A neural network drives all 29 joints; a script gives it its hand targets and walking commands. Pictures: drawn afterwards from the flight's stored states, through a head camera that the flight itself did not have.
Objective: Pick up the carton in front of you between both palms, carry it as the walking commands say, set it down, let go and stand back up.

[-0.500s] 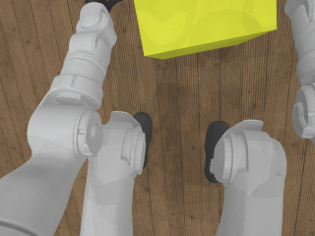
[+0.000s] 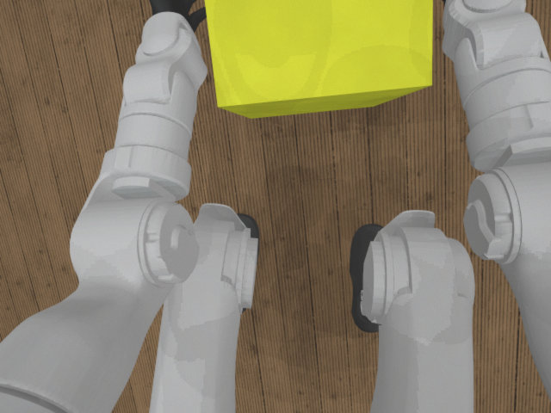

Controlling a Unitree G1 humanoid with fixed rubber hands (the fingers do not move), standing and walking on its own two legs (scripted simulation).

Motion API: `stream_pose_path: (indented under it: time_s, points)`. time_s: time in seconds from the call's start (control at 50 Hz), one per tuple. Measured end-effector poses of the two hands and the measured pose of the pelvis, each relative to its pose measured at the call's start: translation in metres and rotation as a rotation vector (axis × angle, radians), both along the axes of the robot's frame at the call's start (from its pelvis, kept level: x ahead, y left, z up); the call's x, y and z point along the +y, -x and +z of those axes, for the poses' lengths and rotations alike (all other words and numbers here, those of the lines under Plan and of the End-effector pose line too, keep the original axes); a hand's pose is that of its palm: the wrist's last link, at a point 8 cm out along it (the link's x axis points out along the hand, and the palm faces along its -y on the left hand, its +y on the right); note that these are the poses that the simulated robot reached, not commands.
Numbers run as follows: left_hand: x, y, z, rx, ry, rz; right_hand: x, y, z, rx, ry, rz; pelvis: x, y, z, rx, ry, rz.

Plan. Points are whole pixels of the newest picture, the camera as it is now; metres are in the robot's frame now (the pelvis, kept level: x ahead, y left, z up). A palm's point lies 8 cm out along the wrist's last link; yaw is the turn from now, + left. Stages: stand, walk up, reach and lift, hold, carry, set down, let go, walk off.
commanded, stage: reach and lift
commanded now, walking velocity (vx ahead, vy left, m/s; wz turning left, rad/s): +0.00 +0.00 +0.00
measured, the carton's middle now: (309, 26) +0.54 -0.02 -0.23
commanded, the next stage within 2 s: none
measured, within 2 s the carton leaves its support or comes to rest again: neither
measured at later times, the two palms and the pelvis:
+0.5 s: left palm (60, 1) +0.49 +0.12 +0.04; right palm out of the picture +0.50 -0.18 +0.03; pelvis -0.01 +0.01 +0.10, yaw -4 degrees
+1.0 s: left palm out of the picture +0.46 +0.12 +0.19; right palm out of the picture +0.45 -0.18 +0.18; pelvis +0.03 +0.01 +0.23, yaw -6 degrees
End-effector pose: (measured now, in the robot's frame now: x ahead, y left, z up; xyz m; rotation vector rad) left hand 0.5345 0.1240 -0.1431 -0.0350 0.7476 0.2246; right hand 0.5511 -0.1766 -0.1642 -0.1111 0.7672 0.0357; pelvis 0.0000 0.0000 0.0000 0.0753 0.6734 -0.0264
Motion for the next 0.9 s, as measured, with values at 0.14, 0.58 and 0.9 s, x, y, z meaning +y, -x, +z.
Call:
stream_pose_path:
  time_s: [0.14,0.58,0.9]
  points:
    - [-0.009,0.015,0.044,-0.086,0.022,0.028,-0.007,0.013,0.050,-0.059,-0.010,-0.056,0.005,0.002,0.013,0.028,0.007,-0.025]
    - [-0.007,0.048,0.204,-0.090,0.019,-0.023,-0.005,0.059,0.217,-0.060,-0.022,-0.141,0.014,0.008,0.120,0.086,0.024,-0.053]
    - [-0.005,0.067,0.303,-0.090,0.019,-0.058,-0.003,0.091,0.311,-0.058,-0.043,-0.191,0.013,-0.020,0.198,-0.002,0.039,-0.067]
